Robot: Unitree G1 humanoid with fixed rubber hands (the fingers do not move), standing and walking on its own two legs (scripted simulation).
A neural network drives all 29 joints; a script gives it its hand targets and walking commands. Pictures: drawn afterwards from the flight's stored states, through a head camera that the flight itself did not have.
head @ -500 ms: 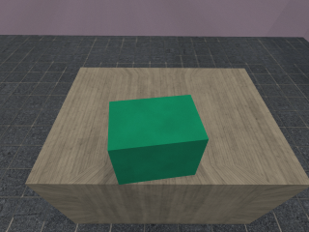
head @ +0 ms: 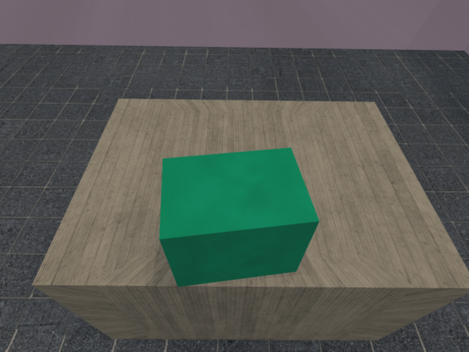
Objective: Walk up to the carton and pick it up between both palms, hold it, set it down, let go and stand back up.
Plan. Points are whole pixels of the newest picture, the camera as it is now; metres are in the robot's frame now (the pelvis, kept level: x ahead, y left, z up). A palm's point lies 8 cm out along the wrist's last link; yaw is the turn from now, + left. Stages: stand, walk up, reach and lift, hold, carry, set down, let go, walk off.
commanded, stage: stand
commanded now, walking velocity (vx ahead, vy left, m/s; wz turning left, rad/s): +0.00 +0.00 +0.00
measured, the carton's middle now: (233, 218) +0.40 +0.01 -0.07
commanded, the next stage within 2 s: none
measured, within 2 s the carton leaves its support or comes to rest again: neither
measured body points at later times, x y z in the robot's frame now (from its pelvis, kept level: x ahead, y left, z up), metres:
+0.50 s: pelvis +0.00 +0.00 +0.00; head +0.01 +0.00 +0.45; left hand +0.00 +0.23 -0.15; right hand +0.00 -0.24 -0.16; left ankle +0.01 +0.11 -0.74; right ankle +0.00 -0.11 -0.74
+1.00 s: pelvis +0.00 +0.00 +0.00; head +0.01 -0.01 +0.45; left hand +0.00 +0.23 -0.15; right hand +0.00 -0.23 -0.16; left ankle +0.01 +0.11 -0.74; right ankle +0.00 -0.12 -0.74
